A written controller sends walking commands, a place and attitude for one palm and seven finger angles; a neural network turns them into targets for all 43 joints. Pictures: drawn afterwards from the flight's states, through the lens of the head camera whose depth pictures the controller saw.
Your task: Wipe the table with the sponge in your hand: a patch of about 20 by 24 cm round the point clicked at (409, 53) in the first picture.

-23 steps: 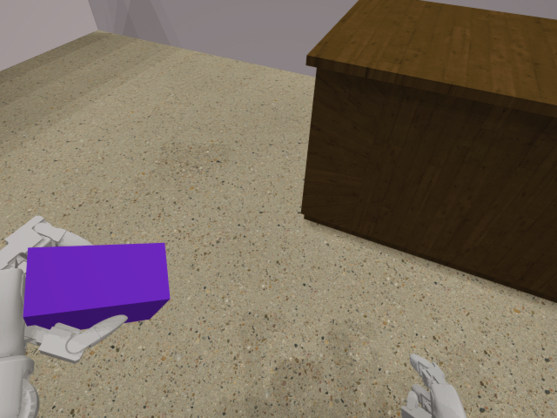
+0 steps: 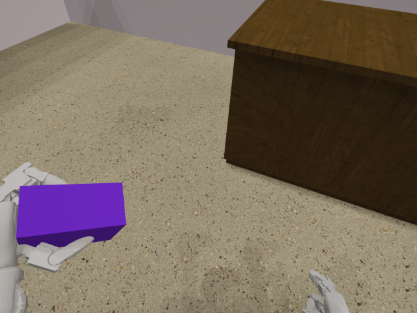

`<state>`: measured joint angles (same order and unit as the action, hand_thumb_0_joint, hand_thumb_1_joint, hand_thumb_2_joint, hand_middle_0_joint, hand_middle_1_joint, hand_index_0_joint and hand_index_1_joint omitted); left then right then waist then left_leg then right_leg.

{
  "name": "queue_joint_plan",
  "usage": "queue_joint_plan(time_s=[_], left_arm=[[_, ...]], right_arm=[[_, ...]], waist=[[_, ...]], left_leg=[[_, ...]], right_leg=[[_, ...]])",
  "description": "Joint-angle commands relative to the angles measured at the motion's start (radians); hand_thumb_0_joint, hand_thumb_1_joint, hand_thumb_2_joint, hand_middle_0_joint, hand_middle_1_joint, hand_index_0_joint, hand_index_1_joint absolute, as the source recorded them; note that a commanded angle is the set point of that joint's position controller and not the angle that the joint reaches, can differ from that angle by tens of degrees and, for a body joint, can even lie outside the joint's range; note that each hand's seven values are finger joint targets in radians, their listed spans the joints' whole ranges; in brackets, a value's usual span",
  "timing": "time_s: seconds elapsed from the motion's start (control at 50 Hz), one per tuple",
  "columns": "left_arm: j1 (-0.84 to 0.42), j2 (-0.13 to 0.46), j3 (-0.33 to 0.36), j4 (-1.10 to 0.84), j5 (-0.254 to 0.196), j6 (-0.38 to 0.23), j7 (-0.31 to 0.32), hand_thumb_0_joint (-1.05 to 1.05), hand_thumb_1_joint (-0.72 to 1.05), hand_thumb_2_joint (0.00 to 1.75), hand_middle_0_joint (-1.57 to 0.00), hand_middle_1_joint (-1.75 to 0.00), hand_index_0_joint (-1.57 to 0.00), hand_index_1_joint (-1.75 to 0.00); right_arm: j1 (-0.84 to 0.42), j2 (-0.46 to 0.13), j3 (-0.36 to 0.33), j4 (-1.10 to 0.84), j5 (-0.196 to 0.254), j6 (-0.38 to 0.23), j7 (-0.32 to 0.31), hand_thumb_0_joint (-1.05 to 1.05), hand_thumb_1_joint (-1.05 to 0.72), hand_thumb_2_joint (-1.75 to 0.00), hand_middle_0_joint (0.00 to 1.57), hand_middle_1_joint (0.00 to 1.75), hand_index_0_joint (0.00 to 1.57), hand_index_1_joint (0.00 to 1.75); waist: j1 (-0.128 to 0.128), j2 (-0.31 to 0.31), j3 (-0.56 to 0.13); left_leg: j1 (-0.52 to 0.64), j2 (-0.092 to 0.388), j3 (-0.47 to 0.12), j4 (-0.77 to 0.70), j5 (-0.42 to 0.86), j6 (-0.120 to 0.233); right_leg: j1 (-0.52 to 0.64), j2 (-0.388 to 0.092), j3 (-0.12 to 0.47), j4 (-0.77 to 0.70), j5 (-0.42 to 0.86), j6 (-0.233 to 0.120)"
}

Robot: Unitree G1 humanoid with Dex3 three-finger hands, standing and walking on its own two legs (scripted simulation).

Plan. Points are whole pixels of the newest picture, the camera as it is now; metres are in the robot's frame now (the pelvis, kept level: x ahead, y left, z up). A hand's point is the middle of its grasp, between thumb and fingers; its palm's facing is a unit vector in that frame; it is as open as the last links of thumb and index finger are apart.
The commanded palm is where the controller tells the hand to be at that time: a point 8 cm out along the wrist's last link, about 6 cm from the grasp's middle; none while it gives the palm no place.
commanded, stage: walk to a spot facing it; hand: left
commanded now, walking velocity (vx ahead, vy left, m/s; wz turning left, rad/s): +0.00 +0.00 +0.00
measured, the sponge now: (87, 215) +0.23 +0.20 +0.14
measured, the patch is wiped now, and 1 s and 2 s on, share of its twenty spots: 0.00 0.00 0.00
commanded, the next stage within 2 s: turn to face it in 1.44 s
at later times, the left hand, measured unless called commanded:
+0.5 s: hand (57, 196) +0.25 +0.25 +0.15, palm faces +0.47 -0.82 -0.34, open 10.2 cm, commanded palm +0.19 +0.29 +0.18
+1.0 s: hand (132, 124) +0.41 +0.18 +0.16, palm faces +0.41 -0.78 -0.48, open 10.2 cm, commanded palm +0.34 +0.23 +0.18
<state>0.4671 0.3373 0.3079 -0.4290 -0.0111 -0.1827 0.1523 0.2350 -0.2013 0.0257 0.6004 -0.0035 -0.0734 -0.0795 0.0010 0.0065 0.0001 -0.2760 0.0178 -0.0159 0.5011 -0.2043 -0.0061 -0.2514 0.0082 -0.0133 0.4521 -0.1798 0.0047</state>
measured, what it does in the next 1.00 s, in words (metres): walks ahead: right foot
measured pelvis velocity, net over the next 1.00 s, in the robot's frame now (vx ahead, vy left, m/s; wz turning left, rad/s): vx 0.19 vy -0.06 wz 0.05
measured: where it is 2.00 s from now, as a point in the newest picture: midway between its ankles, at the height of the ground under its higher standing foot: (227, 285)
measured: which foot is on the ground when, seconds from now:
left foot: down 0.00-0.92, up 0.94-1.00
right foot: down 0.00-0.52, up 0.54-0.90, down 0.92-1.00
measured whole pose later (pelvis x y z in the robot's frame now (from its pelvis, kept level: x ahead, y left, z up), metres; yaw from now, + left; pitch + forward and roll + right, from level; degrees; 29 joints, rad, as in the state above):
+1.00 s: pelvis +0.19 -0.06 -0.02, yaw +3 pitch -3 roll +0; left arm 0.41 0.37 0.36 -0.49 -0.01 -0.20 0.13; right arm 0.17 -0.21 -0.01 0.66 -0.01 -0.05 -0.05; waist -0.01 0.04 0.11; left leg -0.38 0.09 0.01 1.22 -0.46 0.00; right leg -0.38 -0.05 -0.22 0.69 -0.27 -0.09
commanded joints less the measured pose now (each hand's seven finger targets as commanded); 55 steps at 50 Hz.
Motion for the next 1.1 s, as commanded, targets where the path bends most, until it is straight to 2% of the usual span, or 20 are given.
queue_joint_plan(time_s=[0.0,0.12,0.26,0.3,0.36,0.38,0.46,0.48,0.5,0.52,0.54,0.58,0.64,0.78,0.84,0.86,0.9,0.92,1.02,1.08], left_arm=[[-0.074,0.157,0.109,-0.205,-0.006,-0.063,0.02,0.0,0.1,1.3,-1.2,-1.6,-1.2,-1.6],[-0.117,0.162,0.104,-0.23,0.002,-0.057,0.027,0.0,0.1,1.3,-1.2,-1.6,-1.2,-1.6],[-0.097,0.146,0.109,-0.199,0.007,-0.057,0.029,0.0,0.1,1.3,-1.2,-1.6,-1.2,-1.6],[-0.104,0.155,0.111,-0.2,0.009,-0.059,0.025,0.0,0.1,1.3,-1.2,-1.6,-1.2,-1.6],[-0.153,0.206,0.136,-0.236,0.006,-0.076,0.037,0.0,0.1,1.3,-1.2,-1.6,-1.2,-1.6],[-0.156,0.208,0.142,-0.244,0.007,-0.085,0.041,0.0,0.1,1.3,-1.2,-1.6,-1.2,-1.6],[-0.132,0.205,0.15,-0.288,-0.003,-0.088,0.041,0.0,0.1,1.3,-1.2,-1.6,-1.2,-1.6],[-0.142,0.196,0.147,-0.319,-0.008,-0.095,0.04,0.0,0.1,1.3,-1.2,-1.6,-1.2,-1.6],[-0.128,0.183,0.147,-0.341,-0.014,-0.11,0.042,0.0,0.1,1.3,-1.2,-1.6,-1.2,-1.6],[-0.146,0.188,0.123,-0.334,-0.004,-0.118,0.039,0.0,0.1,1.3,-1.2,-1.6,-1.2,-1.6],[-0.169,0.195,0.123,-0.308,0.01,-0.113,0.038,0.0,0.1,1.3,-1.2,-1.6,-1.2,-1.6],[-0.14,0.178,0.115,-0.284,0.008,-0.102,0.028,0.0,0.1,1.3,-1.2,-1.6,-1.2,-1.6],[-0.078,0.143,0.102,-0.3,0.008,-0.089,0.018,0.0,0.1,1.3,-1.2,-1.6,-1.2,-1.6],[-0.058,0.184,0.158,-0.267,-0.001,-0.08,0.004,0.0,0.1,1.3,-1.2,-1.6,-1.2,-1.6],[-0.057,0.192,0.166,-0.255,-0.005,-0.066,0.001,0.0,0.1,1.3,-1.2,-1.6,-1.2,-1.6],[-0.057,0.199,0.17,-0.257,-0.001,-0.06,0.002,0.0,0.1,1.3,-1.2,-1.6,-1.2,-1.6],[-0.08,0.296,0.255,-0.287,-0.002,-0.068,0.015,0.0,0.1,1.3,-1.2,-1.6,-1.2,-1.6],[-0.079,0.276,0.256,-0.277,-0.015,-0.083,0.014,0.0,0.1,1.3,-1.2,-1.6,-1.2,-1.6],[-0.014,0.253,0.244,-0.339,-0.011,-0.111,0.009,0.0,0.1,1.3,-1.2,-1.6,-1.2,-1.6],[0.006,0.237,0.231,-0.305,-0.02,-0.1,0.012,0.0,0.1,1.3,-1.2,-1.6,-1.2,-1.6]], right_arm=[[-0.102,-0.115,-0.042,-0.153,0.004,-0.057,-0.006,0.0,-0.9,-0.9,0.2,0.3,0.2,0.3],[-0.114,-0.126,-0.049,-0.15,-0.006,-0.046,-0.019,0.0,-0.9,-0.9,0.2,0.3,0.2,0.3],[-0.103,-0.122,-0.049,-0.14,-0.009,-0.037,-0.024,0.0,-0.9,-0.9,0.2,0.3,0.2,0.3],[-0.103,-0.117,-0.049,-0.142,-0.013,-0.035,-0.02,0.0,-0.9,-0.9,0.2,0.3,0.2,0.3],[-0.111,-0.102,-0.047,-0.132,-0.003,-0.05,-0.011,0.0,-0.9,-0.9,0.2,0.3,0.2,0.3],[-0.11,-0.101,-0.046,-0.126,-0.005,-0.053,-0.007,0.0,-0.9,-0.9,0.2,0.3,0.2,0.3],[-0.102,-0.093,-0.041,-0.13,-0.008,-0.037,-0.014,0.0,-0.9,-0.9,0.2,0.3,0.2,0.3],[-0.086,-0.115,-0.051,-0.132,-0.005,-0.042,-0.021,0.0,-0.9,-0.9,0.2,0.3,0.2,0.3],[-0.089,-0.14,-0.061,-0.131,-0.004,-0.042,-0.021,0.0,-0.9,-0.9,0.2,0.3,0.2,0.3],[-0.099,-0.115,-0.05,-0.126,-0.011,-0.052,-0.016,0.0,-0.9,-0.9,0.2,0.3,0.2,0.3],[-0.093,-0.097,-0.045,-0.113,-0.016,-0.063,-0.007,0.0,-0.9,-0.9,0.2,0.3,0.2,0.3],[-0.084,-0.114,-0.065,-0.093,-0.002,-0.071,0.003,0.0,-0.9,-0.9,0.2,0.3,0.2,0.3],[-0.068,-0.111,-0.068,-0.095,0.003,-0.079,0.009,0.0,-0.9,-0.9,0.2,0.3,0.2,0.3],[-0.081,-0.098,-0.065,-0.117,-0.009,-0.082,-0.002,0.0,-0.9,-0.9,0.2,0.3,0.2,0.3],[-0.101,-0.097,-0.063,-0.119,0.0,-0.069,-0.004,0.0,-0.9,-0.9,0.2,0.3,0.2,0.3],[-0.103,-0.094,-0.066,-0.116,0.005,-0.063,0.0,0.0,-0.9,-0.9,0.2,0.3,0.2,0.3],[-0.138,-0.073,-0.064,-0.154,0.007,-0.055,0.01,0.0,-0.9,-0.9,0.2,0.3,0.2,0.3],[-0.124,-0.095,-0.075,-0.142,0.0,-0.055,0.019,0.0,-0.9,-0.9,0.2,0.3,0.2,0.3],[-0.141,-0.089,-0.069,-0.115,0.007,0.006,0.026,0.0,-0.9,-0.9,0.2,0.3,0.2,0.3],[-0.12,-0.105,-0.082,-0.123,0.002,0.009,0.021,0.0,-0.9,-0.9,0.2,0.3,0.2,0.3]], waist=[[0.001,0.032,-0.087],[-0.011,0.06,-0.042],[-0.014,0.132,-0.017],[-0.012,0.058,0.023],[0.002,-0.203,-0.017],[0.006,-0.148,-0.043],[-0.021,-0.067,-0.053],[-0.034,0.071,-0.071],[-0.035,0.343,-0.096],[-0.045,0.383,-0.07],[-0.046,0.242,0.001],[-0.03,0.123,-0.001],[-0.016,0.18,-0.039],[-0.018,0.221,-0.015],[0.006,0.174,-0.097],[0.017,0.091,-0.14],[0.026,-0.275,-0.2],[0.018,-0.194,-0.211],[-0.009,-0.072,-0.096],[-0.008,-0.049,-0.063]], left_leg=[[-0.063,0.052,-0.03,-0.113,-0.046,0.023],[-0.105,0.066,-0.067,-0.108,-0.432,0.062],[-0.177,0.142,-0.187,-0.127,-0.48,0.109],[-0.268,0.088,-0.106,-0.017,-0.456,0.08],[-0.386,0.002,0.071,0.372,-0.246,0.022],[-0.366,0.033,0.046,0.371,-0.287,0.018],[0.045,0.019,0.141,0.013,-0.097,0.022],[0.175,0.078,0.025,-0.094,-0.119,0.062],[0.329,0.286,-0.293,-0.176,-0.1,0.144],[0.304,0.4,-0.517,-0.259,-0.121,0.202],[0.255,0.433,-0.546,-0.266,-0.081,0.248],[0.307,0.396,-0.37,-0.211,0.079,0.248],[0.285,0.303,-0.131,-0.204,0.14,0.192],[0.178,0.277,0.045,-0.2,0.225,0.143],[0.098,0.231,0.116,0.066,0.283,0.12],[0.011,0.191,0.135,0.25,0.228,0.1],[-0.427,-0.007,0.115,0.813,-0.355,0.033],[-0.405,0.035,-0.019,0.895,-0.322,0.027],[-0.42,0.122,-0.005,0.884,-0.109,-0.026],[-0.384,0.134,0.039,0.661,-0.04,-0.023]], right_leg=[[0.081,-0.052,0.064,-0.076,-0.027,-0.004],[-0.039,-0.074,0.1,-0.054,-0.43,-0.042],[-0.011,-0.041,0.028,0.089,-0.387,-0.046],[0.015,-0.1,0.132,-0.002,-0.465,-0.088],[0.19,-0.354,0.487,-0.167,-0.353,-0.226],[0.19,-0.377,0.453,-0.151,-0.306,-0.25],[-0.028,-0.209,0.123,0.036,-0.187,-0.138],[-0.127,-0.135,0.05,0.235,-0.149,-0.084],[-0.33,-0.021,-0.072,0.49,-0.271,-0.012],[-0.423,-0.03,-0.02,0.673,-0.419,-0.012],[-0.484,-0.072,0.031,0.761,-0.382,-0.012],[-0.55,-0.104,0.016,0.774,-0.315,0.006],[-0.474,-0.106,-0.059,0.649,-0.204,0.02],[-0.213,-0.062,-0.189,0.26,-0.096,0.019],[0.102,0.004,-0.246,0.083,-0.023,0.007],[0.241,-0.033,-0.186,0.043,-0.018,-0.015],[0.442,-0.453,0.52,-0.086,0.198,-0.225],[0.365,-0.474,0.534,-0.137,0.02,-0.213],[0.103,-0.4,0.13,-0.182,-0.082,-0.163],[0.067,-0.378,0.032,-0.2,-0.035,-0.149]])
